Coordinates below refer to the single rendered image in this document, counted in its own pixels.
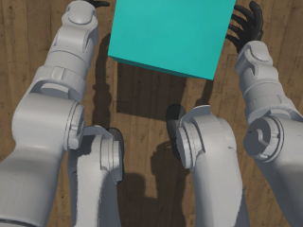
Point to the left robot upper arm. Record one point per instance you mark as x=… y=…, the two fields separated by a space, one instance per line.
x=46 y=127

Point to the robot right thigh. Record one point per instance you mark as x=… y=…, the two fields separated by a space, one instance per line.
x=219 y=194

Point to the robot left forearm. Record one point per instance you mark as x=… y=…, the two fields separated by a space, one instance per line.
x=69 y=57

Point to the carton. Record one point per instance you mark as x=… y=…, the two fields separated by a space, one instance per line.
x=183 y=38

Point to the right robot hand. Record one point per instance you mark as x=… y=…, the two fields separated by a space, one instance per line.
x=252 y=29

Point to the robot right forearm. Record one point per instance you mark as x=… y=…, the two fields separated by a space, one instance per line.
x=261 y=90

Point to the right robot upper arm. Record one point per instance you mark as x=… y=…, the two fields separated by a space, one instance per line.
x=276 y=145

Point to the right robot foot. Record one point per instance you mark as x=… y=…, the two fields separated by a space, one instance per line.
x=174 y=114

